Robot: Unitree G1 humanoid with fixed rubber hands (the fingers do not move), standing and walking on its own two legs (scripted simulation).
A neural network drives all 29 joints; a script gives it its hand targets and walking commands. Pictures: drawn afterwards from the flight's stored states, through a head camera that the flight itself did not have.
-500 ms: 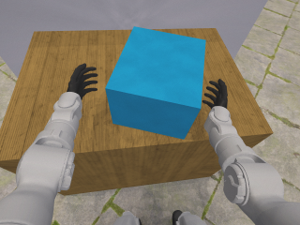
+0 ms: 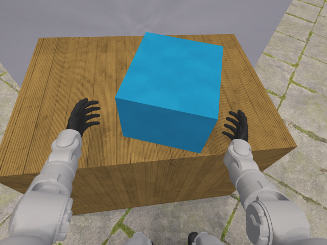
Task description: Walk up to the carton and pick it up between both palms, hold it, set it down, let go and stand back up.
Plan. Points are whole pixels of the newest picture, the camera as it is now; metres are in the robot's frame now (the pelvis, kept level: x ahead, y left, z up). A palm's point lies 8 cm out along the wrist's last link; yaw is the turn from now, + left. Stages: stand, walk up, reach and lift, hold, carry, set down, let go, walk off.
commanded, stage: set down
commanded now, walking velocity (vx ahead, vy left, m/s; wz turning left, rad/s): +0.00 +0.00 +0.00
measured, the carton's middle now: (172, 91) +0.54 -0.04 +0.00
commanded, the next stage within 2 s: none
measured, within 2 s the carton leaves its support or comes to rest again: neither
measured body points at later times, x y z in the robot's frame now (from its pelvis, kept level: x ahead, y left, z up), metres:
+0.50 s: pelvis +0.00 -0.01 +0.00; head +0.06 +0.03 +0.44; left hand +0.39 +0.24 +0.00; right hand +0.33 -0.21 +0.00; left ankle +0.04 +0.05 -0.71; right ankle +0.05 -0.19 -0.71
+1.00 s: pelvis +0.01 -0.03 +0.02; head +0.03 -0.01 +0.47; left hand +0.34 +0.25 +0.05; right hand +0.26 -0.24 +0.04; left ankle +0.04 +0.05 -0.71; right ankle +0.05 -0.19 -0.71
